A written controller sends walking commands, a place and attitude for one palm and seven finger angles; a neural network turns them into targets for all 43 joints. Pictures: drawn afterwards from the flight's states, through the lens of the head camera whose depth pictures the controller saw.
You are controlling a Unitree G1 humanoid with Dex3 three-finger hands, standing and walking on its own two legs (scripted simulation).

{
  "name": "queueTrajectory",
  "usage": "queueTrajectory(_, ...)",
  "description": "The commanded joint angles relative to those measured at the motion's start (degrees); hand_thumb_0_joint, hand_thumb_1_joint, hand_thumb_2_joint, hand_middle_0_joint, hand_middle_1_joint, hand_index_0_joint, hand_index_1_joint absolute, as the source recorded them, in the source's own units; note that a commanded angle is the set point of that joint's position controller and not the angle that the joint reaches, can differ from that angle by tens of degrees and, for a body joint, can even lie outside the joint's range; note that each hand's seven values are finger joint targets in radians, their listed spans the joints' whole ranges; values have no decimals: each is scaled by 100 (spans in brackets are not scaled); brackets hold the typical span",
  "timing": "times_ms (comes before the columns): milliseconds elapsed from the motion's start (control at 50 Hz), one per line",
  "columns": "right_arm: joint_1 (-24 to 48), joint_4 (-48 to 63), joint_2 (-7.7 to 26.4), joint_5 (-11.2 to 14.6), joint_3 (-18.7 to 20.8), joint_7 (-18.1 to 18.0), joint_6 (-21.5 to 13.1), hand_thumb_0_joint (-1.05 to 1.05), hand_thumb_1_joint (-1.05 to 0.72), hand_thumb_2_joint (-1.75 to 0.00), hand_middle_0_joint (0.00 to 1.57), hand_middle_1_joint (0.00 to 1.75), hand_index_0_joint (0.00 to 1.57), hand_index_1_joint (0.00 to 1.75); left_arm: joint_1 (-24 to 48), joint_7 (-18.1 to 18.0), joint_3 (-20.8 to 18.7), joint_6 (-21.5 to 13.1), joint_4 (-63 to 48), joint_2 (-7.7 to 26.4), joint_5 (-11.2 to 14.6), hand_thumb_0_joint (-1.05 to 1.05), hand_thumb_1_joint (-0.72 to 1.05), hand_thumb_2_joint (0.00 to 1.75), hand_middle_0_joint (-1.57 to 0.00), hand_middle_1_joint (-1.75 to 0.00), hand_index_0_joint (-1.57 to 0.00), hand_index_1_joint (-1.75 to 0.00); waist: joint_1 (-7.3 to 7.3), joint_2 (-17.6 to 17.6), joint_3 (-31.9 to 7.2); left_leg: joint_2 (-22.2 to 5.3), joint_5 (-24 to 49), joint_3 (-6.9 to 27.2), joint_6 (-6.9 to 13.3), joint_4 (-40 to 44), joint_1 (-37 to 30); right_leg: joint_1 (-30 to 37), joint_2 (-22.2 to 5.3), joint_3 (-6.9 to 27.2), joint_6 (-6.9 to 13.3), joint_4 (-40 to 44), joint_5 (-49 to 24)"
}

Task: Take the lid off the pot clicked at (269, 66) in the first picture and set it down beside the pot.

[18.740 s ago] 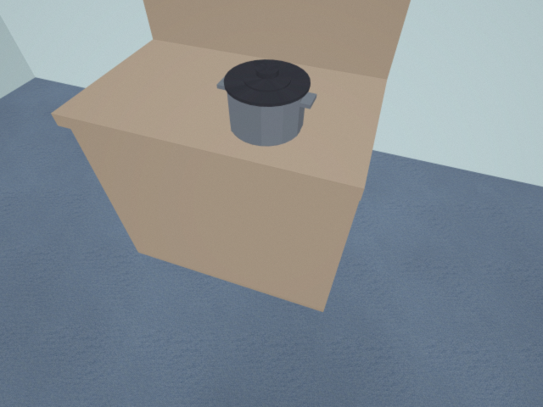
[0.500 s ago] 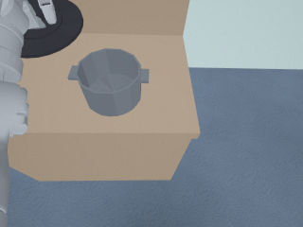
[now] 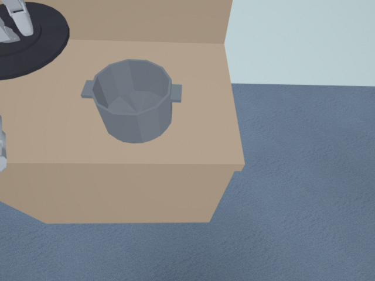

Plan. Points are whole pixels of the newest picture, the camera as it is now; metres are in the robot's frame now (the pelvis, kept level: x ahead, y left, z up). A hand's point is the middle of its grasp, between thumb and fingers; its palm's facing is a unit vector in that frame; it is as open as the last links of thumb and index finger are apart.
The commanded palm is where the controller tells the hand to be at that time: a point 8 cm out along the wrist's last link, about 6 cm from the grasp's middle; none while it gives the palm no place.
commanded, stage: move the lid sideways beside the pot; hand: left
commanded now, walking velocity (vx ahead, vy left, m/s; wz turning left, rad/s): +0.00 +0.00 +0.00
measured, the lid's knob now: (1, 24) +0.53 +0.30 +0.23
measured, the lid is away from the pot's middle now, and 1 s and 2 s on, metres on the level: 0.20 0.22 0.22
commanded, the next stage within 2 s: lower the lid onto the table in 0.36 s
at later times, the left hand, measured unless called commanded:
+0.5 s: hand out of the picture +0.49 +0.33 +0.24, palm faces -0.29 -0.15 -0.95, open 4.8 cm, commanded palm +0.53 +0.32 +0.32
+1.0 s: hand out of the picture +0.49 +0.31 +0.22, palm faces -0.33 -0.17 -0.93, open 4.8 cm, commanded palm +0.54 +0.30 +0.29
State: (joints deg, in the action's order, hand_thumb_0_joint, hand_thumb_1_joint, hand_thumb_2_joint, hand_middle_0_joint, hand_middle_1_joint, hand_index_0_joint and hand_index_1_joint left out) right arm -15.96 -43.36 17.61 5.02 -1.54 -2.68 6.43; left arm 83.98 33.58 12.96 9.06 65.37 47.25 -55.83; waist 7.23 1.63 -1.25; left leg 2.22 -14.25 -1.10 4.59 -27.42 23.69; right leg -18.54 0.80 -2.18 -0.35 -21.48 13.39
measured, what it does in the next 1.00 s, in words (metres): stands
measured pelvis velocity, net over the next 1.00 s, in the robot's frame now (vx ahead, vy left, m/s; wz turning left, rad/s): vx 0.00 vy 0.01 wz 0.00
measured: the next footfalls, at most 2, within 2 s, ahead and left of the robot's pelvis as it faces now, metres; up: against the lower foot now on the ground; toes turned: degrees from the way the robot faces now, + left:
none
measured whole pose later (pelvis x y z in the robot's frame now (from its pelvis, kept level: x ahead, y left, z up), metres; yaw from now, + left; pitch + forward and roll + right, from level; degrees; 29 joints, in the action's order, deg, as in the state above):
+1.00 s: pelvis +0.00 +0.01 +0.00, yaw +0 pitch +11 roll -3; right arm -18.7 -44.3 17.4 5.0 -1.5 -2.8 4.7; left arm 83.7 33.4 12.1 8.9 68.0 47.7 -56.3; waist 7.5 1.9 -0.6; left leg 2.6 -15.3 -1.2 5.5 -30.5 26.4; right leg -20.9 0.4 -2.2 -1.0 -23.9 14.1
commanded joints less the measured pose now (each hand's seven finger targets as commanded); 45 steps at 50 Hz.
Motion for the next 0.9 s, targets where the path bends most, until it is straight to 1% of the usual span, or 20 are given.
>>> queueTrajectory(0,-501,326,1054,6,329,-103,-100,0,-90,-90,20,30,20,30,3609,-314,-469,-109,-1667,1507,-136,0,68,96,-58,-108,-96,-119,61,691,-2896,-173,3260,339,21,-219,-2676,77,235,-68,175,-15,-2047)
queueTrajectory(40,-466,336,1078,49,302,-127,-130,0,-90,-90,20,30,20,30,3296,-313,-417,-136,-1360,1579,-63,0,68,96,-58,-108,-96,-119,42,748,-2806,-154,3409,354,-53,-232,-2583,23,214,-103,206,-17,-2067)
queueTrajectory(60,-539,318,1041,55,283,-130,-107,0,-90,-90,20,30,20,30,3219,-303,-413,-159,-1316,1499,-96,0,68,96,-58,-108,-96,-119,72,465,-2706,-185,3175,316,2,-213,-2476,83,235,-80,149,-27,-2011)
queueTrajectory(100,-501,320,1061,92,244,-145,-51,0,-90,-90,20,30,20,30,3100,-273,-428,-183,-1118,1626,-81,0,68,96,-58,-108,-96,-119,87,380,-2455,-162,2674,224,59,-161,-2154,131,210,-81,147,-5,-1917)
queueTrajectory(180,-525,380,1069,58,245,-168,-48,0,-90,-90,20,30,20,30,3363,-293,-676,-275,-1554,2096,-166,0,68,96,-58,-108,-96,-119,34,620,-2885,-163,3112,230,82,-260,-2381,335,220,-22,149,-92,-2220)
queueTrajectory(240,-516,356,1092,123,231,-182,-64,0,-90,-90,20,30,20,30,3104,-235,-461,-298,-1280,1939,-35,0,68,96,-58,-108,-96,-119,36,763,-2621,-185,3411,268,14,-247,-2404,138,215,-81,165,-78,-2232)
queueTrajectory(300,-559,345,1089,90,265,-174,-39,0,-90,-90,20,30,20,30,3380,-243,-552,-320,-1671,1969,-101,0,68,96,-58,-108,-96,-119,47,970,-2772,-235,3228,285,44,-264,-2632,14,244,-87,156,-77,-1983)
queueTrajectory(340,-563,356,1098,90,291,-175,-81,0,-90,-90,20,30,20,30,3368,-217,-475,-317,-1763,1864,-43,0,68,96,-58,-108,-96,-119,14,1126,-2913,-234,3927,388,-38,-330,-2906,-93,255,-131,192,-126,-2196)
queueTrajectory(360,-661,329,1083,68,293,-168,-76,0,-90,-90,20,30,20,30,3277,-233,-599,-322,-1664,1936,-97,0,68,96,-58,-108,-96,-119,34,932,-2935,-259,3841,381,-11,-365,-2868,-84,286,-99,140,-119,-2068)
queueTrajectory(420,-673,297,1098,66,316,-158,-48,0,-90,-90,20,30,20,30,3381,-188,-508,-299,-1675,1801,-71,0,68,96,-58,-108,-96,-119,57,900,-2859,-248,3615,386,20,-334,-2845,-164,285,-137,145,-100,-1971)
queueTrajectory(460,-697,174,1120,92,349,-110,-103,0,-90,-90,20,30,20,30,3489,-141,-257,-96,-1293,1397,-27,0,68,96,-58,-108,-96,-119,120,1045,-2731,-254,3798,475,-55,-338,-3025,-433,318,-180,141,-170,-1904)
queueTrajectory(520,-746,186,1132,77,326,-79,-127,0,-90,-90,20,30,20,30,3345,-134,-486,-6,-1089,1725,-90,0,68,96,-58,-108,-96,-119,95,529,-2726,-176,3151,355,42,-340,-2553,-123,293,-149,133,-150,-1967)
queueTrajectory(560,-791,189,1131,70,331,-70,-158,0,-90,-90,20,30,20,30,3444,-177,-443,-8,-1268,1672,-97,0,68,96,-58,-108,-96,-119,85,597,-2968,-202,3693,436,-46,-382,-2736,-121,301,-155,137,-219,-2138)
queueTrajectory(580,-771,171,1125,50,345,-56,-141,0,-90,-90,20,30,20,30,3606,-160,-254,2,-1289,1443,-99,0,68,96,-58,-108,-96,-119,111,891,-2879,-194,3786,461,-54,-391,-2831,-284,319,-186,159,-218,-2110)
queueTrajectory(600,-783,136,1118,58,352,-55,-154,0,-90,-90,20,30,20,30,3594,-161,-165,40,-1196,1281,-90,0,68,96,-58,-108,-96,-119,129,868,-2780,-227,3746,524,-97,-370,-2902,-419,335,-230,163,-207,-1938)
queueTrajectory(640,-750,149,1156,63,347,-50,-213,0,-90,-90,20,30,20,30,3437,-173,-243,60,-1044,1415,-51,0,68,96,-58,-108,-96,-119,73,870,-2733,-218,3982,573,-156,-410,-2895,-494,336,-249,187,-224,-1972)
queueTrajectory(680,-791,200,1131,14,340,-53,-196,0,-90,-90,20,30,20,30,3553,-228,-545,8,-1267,1732,-175,0,68,96,-58,-108,-96,-119,54,778,-2906,-222,3607,502,-85,-411,-2771,-269,337,-170,164,-222,-1890)
queueTrajectory(700,-795,238,1103,40,327,-66,-214,0,-90,-90,20,30,20,30,3422,-247,-492,6,-1088,1651,-179,0,68,96,-58,-108,-96,-119,80,608,-2818,-206,3395,483,-78,-392,-2622,-240,322,-173,166,-201,-1814)
queueTrajectory(740,-780,203,1143,77,327,-68,-233,0,-90,-90,20,30,20,30,3286,-244,-188,8,-856,1352,-63,0,68,96,-58,-108,-96,-119,81,730,-2646,-191,3415,489,-143,-355,-2506,-336,291,-226,198,-176,-1827)
queueTrajectory(880,-888,176,1124,-9,362,-87,-241,0,-90,-90,20,30,20,30,3702,-333,-386,-68,-1285,1429,-171,0,68,96,-58,-108,-96,-119,95,1065,-2939,-265,3533,589,-188,-413,-2908,-530,354,-215,209,-221,-1603)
